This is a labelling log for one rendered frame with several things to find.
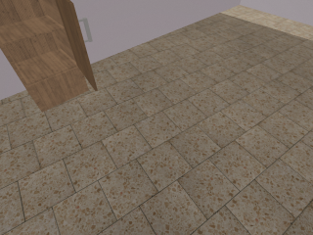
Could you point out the handle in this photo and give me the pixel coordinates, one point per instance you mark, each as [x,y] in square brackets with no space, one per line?
[87,28]

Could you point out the cupboard door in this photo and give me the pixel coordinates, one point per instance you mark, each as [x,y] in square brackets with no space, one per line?
[75,39]

